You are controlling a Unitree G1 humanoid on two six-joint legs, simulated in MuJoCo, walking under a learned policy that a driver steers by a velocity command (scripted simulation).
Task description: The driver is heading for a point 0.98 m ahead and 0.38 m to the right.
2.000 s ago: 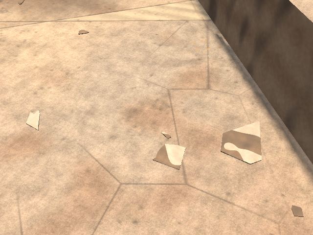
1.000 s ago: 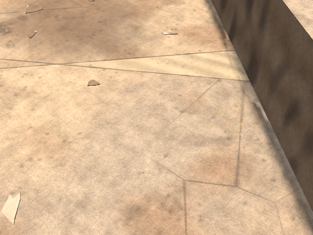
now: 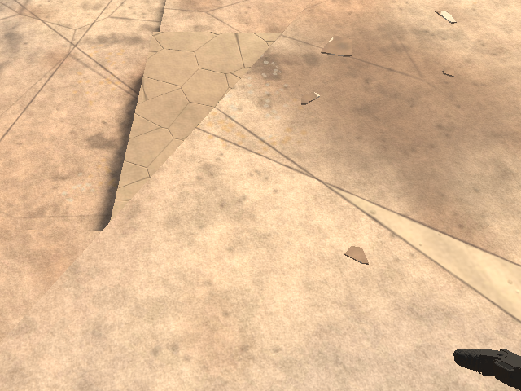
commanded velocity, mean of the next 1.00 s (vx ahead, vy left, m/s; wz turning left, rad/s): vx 0.35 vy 0.00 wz -0.27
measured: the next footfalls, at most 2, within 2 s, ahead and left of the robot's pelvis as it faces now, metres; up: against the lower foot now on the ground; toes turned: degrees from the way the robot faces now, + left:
left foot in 0.02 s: +0.17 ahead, +0.10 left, +0.00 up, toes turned +3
right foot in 0.56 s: +0.50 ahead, -0.11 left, +0.00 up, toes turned -9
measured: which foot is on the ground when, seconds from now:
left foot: up 0.00-0.00, down 0.02-0.58, up 0.60-1.00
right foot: down 0.00-0.02, up 0.04-0.54, down 0.56-1.00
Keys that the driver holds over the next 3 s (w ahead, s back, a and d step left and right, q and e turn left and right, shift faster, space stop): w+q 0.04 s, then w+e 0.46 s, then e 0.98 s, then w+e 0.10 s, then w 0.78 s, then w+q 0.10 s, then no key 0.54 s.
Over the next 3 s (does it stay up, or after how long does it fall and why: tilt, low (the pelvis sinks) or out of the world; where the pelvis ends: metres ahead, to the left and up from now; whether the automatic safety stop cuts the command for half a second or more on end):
stays up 0.88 -0.43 0.01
